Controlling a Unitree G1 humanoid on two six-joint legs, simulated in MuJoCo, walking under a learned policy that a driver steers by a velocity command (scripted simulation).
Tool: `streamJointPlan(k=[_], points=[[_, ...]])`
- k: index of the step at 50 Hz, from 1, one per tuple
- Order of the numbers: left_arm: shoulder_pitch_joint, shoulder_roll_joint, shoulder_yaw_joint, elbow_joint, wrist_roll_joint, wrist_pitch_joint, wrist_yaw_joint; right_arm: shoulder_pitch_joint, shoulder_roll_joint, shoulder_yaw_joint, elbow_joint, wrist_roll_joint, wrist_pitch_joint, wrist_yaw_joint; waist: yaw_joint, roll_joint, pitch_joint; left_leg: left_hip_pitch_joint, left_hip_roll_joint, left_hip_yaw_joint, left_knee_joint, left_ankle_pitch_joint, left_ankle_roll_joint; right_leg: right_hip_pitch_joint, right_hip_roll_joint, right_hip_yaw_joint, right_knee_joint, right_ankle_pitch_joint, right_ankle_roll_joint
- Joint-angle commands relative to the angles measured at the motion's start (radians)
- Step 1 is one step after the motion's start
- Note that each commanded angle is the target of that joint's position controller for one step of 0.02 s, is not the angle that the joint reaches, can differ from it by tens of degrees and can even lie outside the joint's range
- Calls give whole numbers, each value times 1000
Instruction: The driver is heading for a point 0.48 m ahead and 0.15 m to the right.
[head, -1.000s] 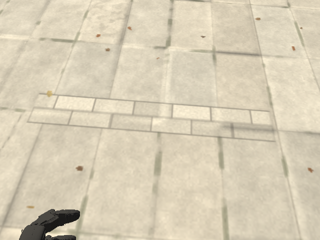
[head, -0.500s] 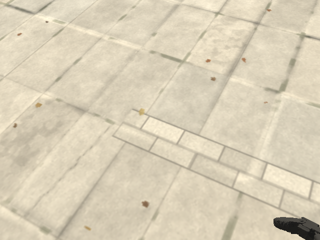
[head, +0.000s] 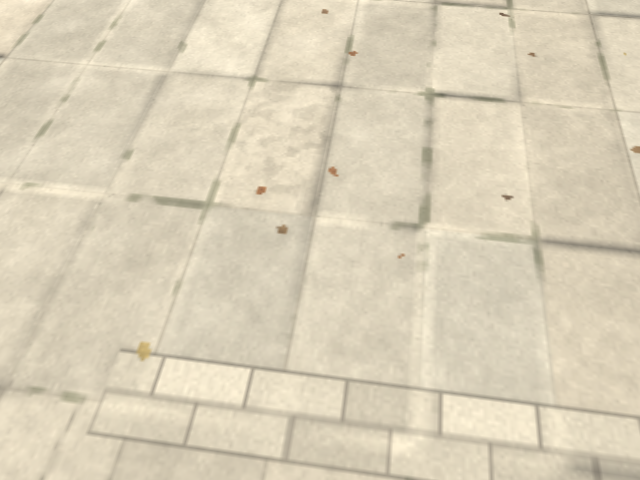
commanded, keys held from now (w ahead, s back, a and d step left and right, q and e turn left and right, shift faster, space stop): w+e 0.06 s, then e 0.60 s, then no key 0.34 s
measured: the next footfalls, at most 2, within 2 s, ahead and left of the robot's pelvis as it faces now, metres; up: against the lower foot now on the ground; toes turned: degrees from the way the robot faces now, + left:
right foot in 0.12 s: +0.23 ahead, -0.13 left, +0.00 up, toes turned -6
left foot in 0.62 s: +0.40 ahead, +0.04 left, +0.00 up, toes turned -29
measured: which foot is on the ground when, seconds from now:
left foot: down 0.00-0.10, up 0.12-0.60, down 0.62-1.00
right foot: up 0.00-0.10, down 0.12-0.62, up 0.64-0.96, down 0.98-1.00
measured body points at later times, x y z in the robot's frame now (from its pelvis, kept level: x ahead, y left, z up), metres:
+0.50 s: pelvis +0.21 -0.05 +0.00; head +0.25 -0.08 +0.45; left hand +0.41 +0.20 -0.09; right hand +0.32 -0.35 -0.10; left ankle +0.36 +0.09 -0.69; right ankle +0.19 -0.12 -0.74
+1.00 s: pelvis +0.26 -0.05 +0.00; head +0.28 -0.07 +0.44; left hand +0.52 +0.11 -0.10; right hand +0.24 -0.34 -0.12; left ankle +0.36 +0.06 -0.74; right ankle +0.19 -0.15 -0.74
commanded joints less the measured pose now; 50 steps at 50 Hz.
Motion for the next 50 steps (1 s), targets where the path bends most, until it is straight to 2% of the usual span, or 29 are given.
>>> streamJointPlan(k=[1, 3, 4, 5, 6, 7, 8, 9, 10, 11, 12, 13, 15, 18, 22, 28, 30, 31, 32, 33, 34, 35, 36, 40, 42, 45, 48, 49, 50], points=[[-129, 59, 10, -122, 0, -13, -19, -2, -176, -48, -33, 16, 8, -9, -2, 93, 79, 25, 321, -54, -7, 502, 129, -42, 6, -44, -54, -88, -37], [-86, 87, 25, -134, 0, -9, -24, -22, -206, -55, -34, 21, 22, -17, 37, 130, 25, 53, 319, -22, 119, 833, 105, 72, 66, -110, -60, -196, -76], [4, 116, 43, -118, 2, -7, -23, -41, -217, -58, -40, 21, 34, -24, 91, 143, -24, 43, 300, -6, 263, 1012, 85, 188, 114, -142, -73, -229, -98], [165, 169, 73, -79, 5, -8, -14, -60, -210, -53, -49, 26, 41, -30, 176, 119, -105, -33, 251, 20, 486, 1027, 46, 413, 162, -146, -156, -131, -130], [288, 263, 103, -60, 10, -2, 9, -41, -174, -37, -74, 5, 32, -33, 213, -9, -204, -291, 189, 16, 805, 653, -17, 723, 31, 70, -165, 131, -190], [231, 355, 106, -89, 23, -9, 15, 78, -40, 9, -119, -30, 5, -14, 77, -243, -341, -701, -32, -108, 1171, -350, -89, 1041, -256, 621, -219, 302, -414], [264, 277, 90, -115, 18, -12, 12, -2, -137, -5, -102, -1, -21, -1, 171, -77, -466, -734, -3, -307, 1249, -362, -72, 1062, -266, 662, -273, 349, -420], [212, 231, 77, -118, 15, -17, 12, -87, -155, -10, -134, 29, -28, 0, 164, -42, -335, -787, 40, -303, 1218, -280, -54, 961, -230, 495, -272, 418, -376], [160, 193, 69, -120, -3, -16, 15, -116, -145, -7, -134, 16, -29, -10, 129, 41, -219, -788, 81, -284, 1133, -201, -51, 813, -172, 383, -282, 408, -325], [109, 167, 63, -131, -8, -10, 22, -130, -154, -13, -133, -5, -20, -22, 99, 50, -153, -754, 105, -275, 1069, -150, -58, 683, -139, 326, -307, 395, -296], [79, 156, 56, -146, 6, -5, 28, -118, -162, -20, -136, -7, -4, -25, 65, 31, -133, -682, 116, -281, 1041, -122, -60, 574, -115, 294, -338, 410, -288], [63, 160, 58, -152, 18, -3, 30, -103, -154, -20, -137, -9, 11, -27, 44, 16, -124, -645, 109, -277, 1009, -103, -67, 510, -102, 281, -355, 433, -285], [60, 180, 64, -148, 20, -3, 37, -82, -121, -11, -132, -14, 29, -32, 27, 2, -130, -624, 91, -263, 923, -66, -89, 452, -78, 236, -357, 512, -283], [74, 197, 69, -138, 7, 15, 58, -133, -103, -3, -144, -18, 39, -38, 40, -18, -156, -630, 64, -266, 775, 37, -112, 447, -45, 221, -332, 474, -249], [82, 197, 69, -139, -1, 49, 80, -238, -103, 1, -169, -6, 47, -27, 75, -54, -157, -612, 34, -289, 607, 142, -118, 459, -25, 277, -305, 257, -196], [70, 186, 66, -160, -2, 69, 83, -272, -128, -12, -187, 0, 27, -9, 79, -108, -124, -529, -8, -319, 368, 65, -80, 529, -26, 443, -215, 153, -174], [31, 164, 58, -182, -6, 70, 83, -206, -145, -24, -171, -3, 14, -8, 33, -101, -123, -335, 37, -318, 156, 296, -36, 469, 40, 435, -140, 47, -115], [83, 108, 42, -191, 12, 67, 80, -182, -211, -38, -179, -19, 16, -17, 61, 54, -184, -161, 242, -475, 170, 546, 43, 362, 119, 334, 37, -247, -61], [166, 106, 43, -200, 5, 62, 80, -172, -247, -46, -168, -48, 33, -18, 114, 325, -175, -55, 435, -726, 174, 832, 242, 135, 272, 182, 228, -749, 7], [199, 198, 64, -181, 16, 56, 75, -150, -196, -40, -171, -29, 38, -18, 94, 299, -201, -57, 495, -800, 168, 788, 310, 74, 197, 153, 443, -756, 57], [162, 235, 79, -161, 5, 63, 75, -167, -143, -25, -184, -23, 40, -21, 75, 206, -171, -94, 423, -675, 187, 721, 277, 67, 169, 149, 532, -678, 77], [143, 218, 80, -145, 1, 78, 81, -197, -121, -17, -187, -18, 47, -21, 79, 145, -141, -134, 348, -569, 191, 646, 228, 69, 157, 137, 560, -617, 93], [125, 198, 75, -149, 4, 90, 85, -216, -115, -13, -188, -8, 54, -22, 77, 139, -117, -167, 317, -524, 180, 588, 208, 68, 151, 136, 565, -576, 103], [92, 99, 42, -167, 1, 92, 78, -231, -130, -14, -172, -15, 74, -24, 75, 210, -114, -209, 236, -378, 146, 565, 198, 179, 142, 43, 341, -515, 116], [72, 83, 31, -172, 9, 88, 73, -231, -141, -18, -164, -9, 79, -22, 62, 235, -137, -208, 245, -365, 150, 548, 206, 266, 115, 21, 187, -507, 110], [67, 99, 32, -166, 8, 86, 63, -202, -166, -22, -143, 3, 85, -16, 40, 255, -137, -212, 267, -391, 153, 453, 218, 358, 102, -10, 0, -438, 89], [117, 97, 34, -134, 18, 81, 51, -173, -142, -7, -114, 20, 86, -12, 75, 214, -100, -314, 223, -363, 189, 273, 141, 543, 117, -32, -327, -211, 22], [121, 136, 37, -145, 31, 80, 55, -142, -118, 3, -105, 7, 78, -6, 61, 136, -113, -395, 189, -331, 240, 157, 66, 637, 28, 79, -336, -125, -18], [85, 207, 49, -155, 43, 83, 63, -110, -57, 21, -117, -24, 65, 3, 1, -108, -116, -455, 77, -206, 335, -25, -18, 618, -121, 234, -329, -30, -102]])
